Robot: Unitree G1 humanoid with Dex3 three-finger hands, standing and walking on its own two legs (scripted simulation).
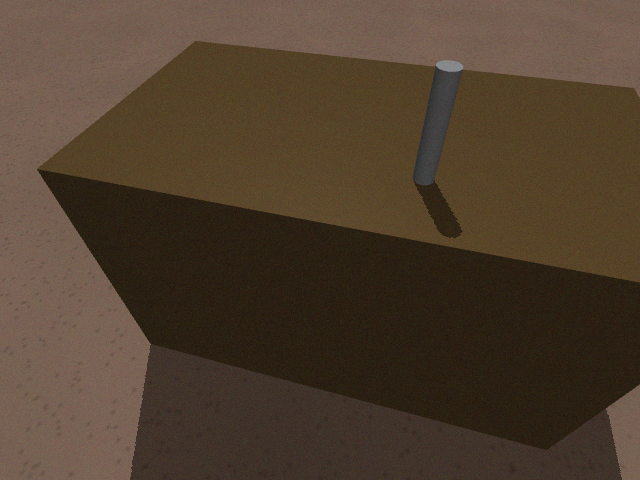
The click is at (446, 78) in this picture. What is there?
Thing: slim round
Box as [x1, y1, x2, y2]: [413, 60, 462, 184]
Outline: 455,61 443,60 436,63 413,172 414,181 420,184 429,184 433,181 462,70 462,65
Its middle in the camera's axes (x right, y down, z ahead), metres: +0.21 -0.21 +0.72
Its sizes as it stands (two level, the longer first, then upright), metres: 0.043 0.043 0.228
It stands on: a support 0.75 m high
